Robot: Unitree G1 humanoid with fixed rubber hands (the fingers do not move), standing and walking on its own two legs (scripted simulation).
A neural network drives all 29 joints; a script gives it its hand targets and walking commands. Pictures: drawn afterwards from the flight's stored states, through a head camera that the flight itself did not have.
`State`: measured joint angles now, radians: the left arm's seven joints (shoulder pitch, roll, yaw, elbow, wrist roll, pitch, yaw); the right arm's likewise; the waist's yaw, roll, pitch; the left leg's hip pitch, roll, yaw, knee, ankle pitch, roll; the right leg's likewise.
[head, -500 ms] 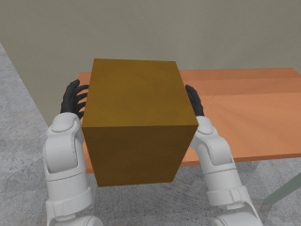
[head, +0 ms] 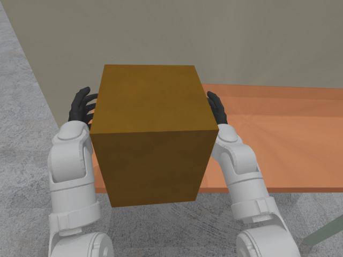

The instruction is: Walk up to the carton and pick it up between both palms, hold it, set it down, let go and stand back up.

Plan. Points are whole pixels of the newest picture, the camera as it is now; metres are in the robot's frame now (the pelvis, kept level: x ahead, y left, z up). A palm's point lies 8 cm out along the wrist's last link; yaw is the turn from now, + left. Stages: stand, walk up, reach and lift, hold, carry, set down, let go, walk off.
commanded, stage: set down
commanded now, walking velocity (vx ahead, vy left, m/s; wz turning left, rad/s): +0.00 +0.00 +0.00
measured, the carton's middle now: (152, 136) +0.37 +0.03 +0.12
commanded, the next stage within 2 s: none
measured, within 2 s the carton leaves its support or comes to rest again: rests again in 1.80 s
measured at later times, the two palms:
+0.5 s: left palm (93, 118) +0.38 +0.16 +0.17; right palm (222, 126) +0.39 -0.13 +0.14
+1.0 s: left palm (108, 110) +0.43 +0.14 +0.15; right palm (224, 121) +0.42 -0.15 +0.12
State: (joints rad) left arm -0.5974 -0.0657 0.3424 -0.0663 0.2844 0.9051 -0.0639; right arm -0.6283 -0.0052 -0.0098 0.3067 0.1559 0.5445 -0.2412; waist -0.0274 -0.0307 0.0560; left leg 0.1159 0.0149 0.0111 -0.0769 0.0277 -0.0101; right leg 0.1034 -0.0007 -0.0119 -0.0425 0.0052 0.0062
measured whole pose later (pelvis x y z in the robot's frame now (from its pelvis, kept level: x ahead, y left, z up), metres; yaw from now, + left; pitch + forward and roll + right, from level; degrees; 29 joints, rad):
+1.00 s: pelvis +0.02 +0.01 +0.00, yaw +1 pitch +2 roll +0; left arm -0.75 -0.13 0.44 0.31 0.35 0.60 -0.03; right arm -0.74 0.02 -0.22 0.60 -0.09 0.34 -0.10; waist -0.08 0.01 0.00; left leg 0.03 0.00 0.00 -0.09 0.02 0.00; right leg 0.04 -0.02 -0.02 -0.09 0.01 0.02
